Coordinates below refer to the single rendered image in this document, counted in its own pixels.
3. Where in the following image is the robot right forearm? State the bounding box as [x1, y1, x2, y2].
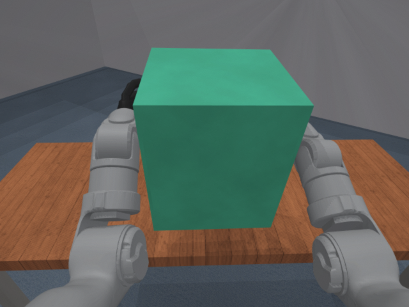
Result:
[294, 122, 399, 274]

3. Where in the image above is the robot left forearm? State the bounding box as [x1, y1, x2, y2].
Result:
[68, 108, 141, 274]

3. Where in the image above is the table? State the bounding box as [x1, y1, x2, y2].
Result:
[0, 139, 409, 307]

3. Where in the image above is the robot right upper arm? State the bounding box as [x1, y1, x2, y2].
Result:
[312, 229, 409, 307]

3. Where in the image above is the left robot hand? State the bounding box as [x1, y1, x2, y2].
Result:
[117, 79, 141, 110]

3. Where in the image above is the carton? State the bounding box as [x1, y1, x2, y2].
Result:
[133, 48, 314, 231]

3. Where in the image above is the robot left upper arm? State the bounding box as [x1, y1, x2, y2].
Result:
[25, 224, 149, 307]

